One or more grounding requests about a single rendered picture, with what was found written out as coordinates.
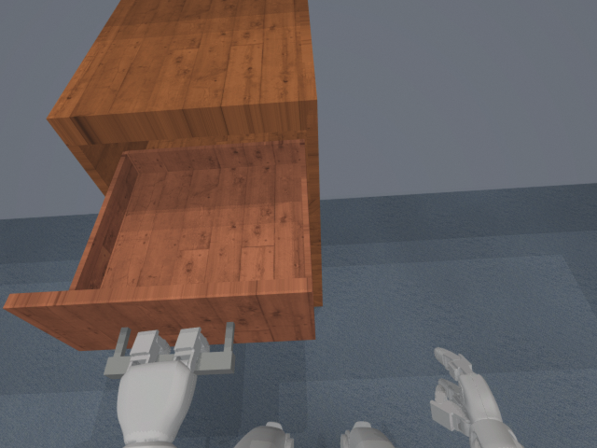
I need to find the robot left thigh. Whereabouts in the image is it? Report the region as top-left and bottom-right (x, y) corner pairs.
(234, 426), (294, 448)

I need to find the cabinet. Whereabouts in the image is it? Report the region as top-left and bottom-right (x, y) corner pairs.
(47, 0), (323, 307)

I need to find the left robot hand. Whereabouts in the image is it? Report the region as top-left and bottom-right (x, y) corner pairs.
(117, 327), (210, 445)

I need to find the drawer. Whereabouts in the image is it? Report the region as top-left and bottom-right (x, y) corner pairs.
(3, 139), (315, 351)

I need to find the right robot forearm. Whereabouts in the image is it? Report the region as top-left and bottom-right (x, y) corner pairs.
(469, 419), (524, 448)

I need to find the robot left shin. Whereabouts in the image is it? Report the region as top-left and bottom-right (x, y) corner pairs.
(266, 422), (283, 430)

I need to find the handle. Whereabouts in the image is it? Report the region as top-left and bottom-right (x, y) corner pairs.
(104, 322), (236, 379)

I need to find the right robot hand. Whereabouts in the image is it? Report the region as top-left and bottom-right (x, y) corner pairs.
(430, 347), (503, 437)

